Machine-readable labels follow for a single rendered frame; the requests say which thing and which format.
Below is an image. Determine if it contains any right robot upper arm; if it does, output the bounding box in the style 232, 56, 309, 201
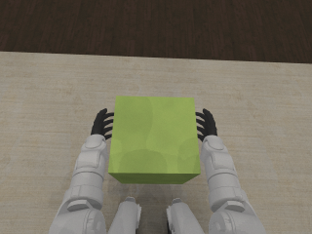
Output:
208, 209, 266, 234

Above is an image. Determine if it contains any carton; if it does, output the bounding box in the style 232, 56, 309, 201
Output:
108, 96, 201, 184

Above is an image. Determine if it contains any left robot upper arm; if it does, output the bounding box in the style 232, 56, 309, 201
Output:
49, 208, 107, 234

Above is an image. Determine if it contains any left robot hand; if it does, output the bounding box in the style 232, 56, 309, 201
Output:
91, 108, 114, 140

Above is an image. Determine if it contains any left robot shin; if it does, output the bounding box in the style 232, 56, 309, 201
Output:
119, 197, 136, 207

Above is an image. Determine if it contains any robot left forearm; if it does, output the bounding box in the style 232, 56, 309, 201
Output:
48, 134, 108, 234

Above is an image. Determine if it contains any robot right thigh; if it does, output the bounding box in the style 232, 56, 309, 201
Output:
166, 202, 205, 234

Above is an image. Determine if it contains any robot right forearm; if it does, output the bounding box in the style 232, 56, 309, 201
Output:
200, 135, 260, 220

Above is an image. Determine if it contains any right robot hand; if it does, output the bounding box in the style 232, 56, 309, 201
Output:
195, 108, 217, 142

